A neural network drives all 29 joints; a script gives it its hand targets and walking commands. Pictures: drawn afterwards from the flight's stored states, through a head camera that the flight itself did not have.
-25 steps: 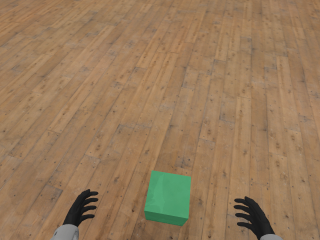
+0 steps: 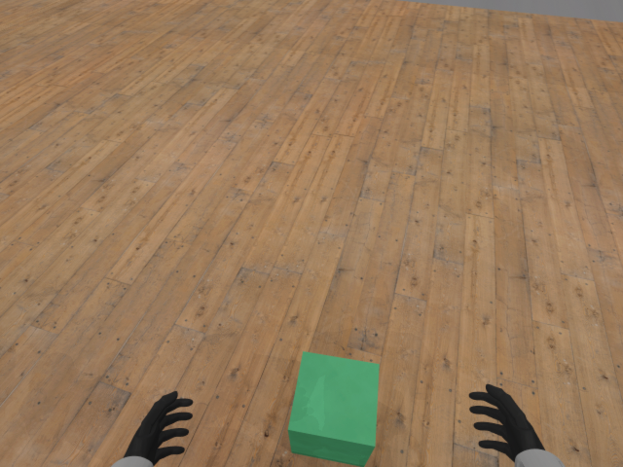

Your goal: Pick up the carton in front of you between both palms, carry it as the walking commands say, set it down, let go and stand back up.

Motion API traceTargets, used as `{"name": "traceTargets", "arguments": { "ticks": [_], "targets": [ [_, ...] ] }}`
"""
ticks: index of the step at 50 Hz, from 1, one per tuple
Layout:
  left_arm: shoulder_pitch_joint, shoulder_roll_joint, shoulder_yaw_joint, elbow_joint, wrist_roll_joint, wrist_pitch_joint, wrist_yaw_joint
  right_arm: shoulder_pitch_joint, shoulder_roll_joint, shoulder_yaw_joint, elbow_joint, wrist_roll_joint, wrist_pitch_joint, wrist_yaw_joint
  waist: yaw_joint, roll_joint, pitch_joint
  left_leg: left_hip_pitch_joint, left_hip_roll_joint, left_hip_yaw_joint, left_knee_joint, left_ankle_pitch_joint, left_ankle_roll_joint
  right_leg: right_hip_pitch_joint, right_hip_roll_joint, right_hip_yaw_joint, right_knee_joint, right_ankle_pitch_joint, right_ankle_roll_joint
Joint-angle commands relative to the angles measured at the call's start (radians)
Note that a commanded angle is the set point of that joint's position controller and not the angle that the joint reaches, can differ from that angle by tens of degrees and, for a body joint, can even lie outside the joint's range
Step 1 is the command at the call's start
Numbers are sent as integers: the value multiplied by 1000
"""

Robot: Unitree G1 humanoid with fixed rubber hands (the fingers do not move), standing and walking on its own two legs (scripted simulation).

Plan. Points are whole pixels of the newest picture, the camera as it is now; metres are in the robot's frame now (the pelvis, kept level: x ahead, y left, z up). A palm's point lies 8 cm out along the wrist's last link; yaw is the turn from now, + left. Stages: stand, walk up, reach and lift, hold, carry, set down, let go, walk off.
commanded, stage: stand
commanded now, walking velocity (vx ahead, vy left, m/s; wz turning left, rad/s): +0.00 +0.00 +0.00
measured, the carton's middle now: (333, 410) +0.38 -0.04 -0.65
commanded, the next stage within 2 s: none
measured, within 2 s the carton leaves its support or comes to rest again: neither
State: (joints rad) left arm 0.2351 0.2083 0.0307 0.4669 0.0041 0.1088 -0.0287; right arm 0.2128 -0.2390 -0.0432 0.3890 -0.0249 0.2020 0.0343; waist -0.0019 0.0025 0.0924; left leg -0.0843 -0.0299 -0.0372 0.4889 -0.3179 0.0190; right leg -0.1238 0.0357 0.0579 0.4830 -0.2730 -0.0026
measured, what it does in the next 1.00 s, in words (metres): stands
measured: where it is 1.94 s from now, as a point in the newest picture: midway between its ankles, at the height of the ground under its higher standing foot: outside the picture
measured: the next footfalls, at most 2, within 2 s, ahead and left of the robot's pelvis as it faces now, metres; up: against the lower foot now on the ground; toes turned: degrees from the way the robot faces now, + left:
none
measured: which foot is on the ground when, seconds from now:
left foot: down 0.00-1.00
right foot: down 0.00-1.00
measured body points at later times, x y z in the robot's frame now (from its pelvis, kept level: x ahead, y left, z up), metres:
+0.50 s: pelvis +0.02 -0.01 +0.00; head +0.02 -0.02 +0.45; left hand +0.15 +0.28 -0.09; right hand +0.17 -0.30 -0.10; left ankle -0.03 +0.11 -0.74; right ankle +0.00 -0.12 -0.74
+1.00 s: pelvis +0.00 -0.01 +0.01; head +0.00 -0.02 +0.46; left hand +0.11 +0.30 -0.10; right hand +0.13 -0.31 -0.10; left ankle -0.03 +0.11 -0.74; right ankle +0.00 -0.12 -0.74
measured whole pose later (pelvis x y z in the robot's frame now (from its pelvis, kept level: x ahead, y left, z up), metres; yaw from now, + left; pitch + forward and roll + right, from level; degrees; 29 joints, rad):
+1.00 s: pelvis +0.00 -0.01 +0.01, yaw +2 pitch -2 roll +0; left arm 0.15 0.35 0.03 0.91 0.02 0.00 0.01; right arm 0.16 -0.37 -0.01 0.88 -0.03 -0.01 -0.03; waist 0.01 0.02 0.01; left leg -0.10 -0.02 -0.06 0.40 -0.26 0.00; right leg -0.14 0.03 0.02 0.40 -0.23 -0.02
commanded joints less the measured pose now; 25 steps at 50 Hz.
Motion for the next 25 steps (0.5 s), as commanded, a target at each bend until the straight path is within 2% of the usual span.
{"name": "traceTargets", "arguments": {
  "ticks": [1,3,7,11,25],
  "targets": [
    [-51,230,57,57,46,-78,53,-53,-168,-49,77,-13,-143,-54,-6,20,-61,-105,51,-43,-44,25,-25,-137,-86,42,-76,21,5],
    [-70,212,49,74,49,-95,49,-64,-168,-43,107,-16,-168,-47,-5,3,-85,-108,58,-62,-39,45,-18,-135,-80,46,-83,14,2],
    [-75,216,46,126,37,-109,47,-71,-195,-44,161,-14,-190,-48,-1,-6,-136,-84,75,-74,-25,193,-20,-98,-87,42,-52,177,-3],
    [-67,239,49,166,35,-116,50,-63,-215,-41,205,-14,-200,-53,3,-18,-157,-71,83,-78,-24,270,-16,-66,-95,44,-44,255,-7],
    [-81,279,45,275,27,-122,58,-61,-247,-23,314,-7,-212,-63,6,2,-158,-48,98,-85,-51,387,-15,-4,-112,52,-55,373,-13]
  ]
}}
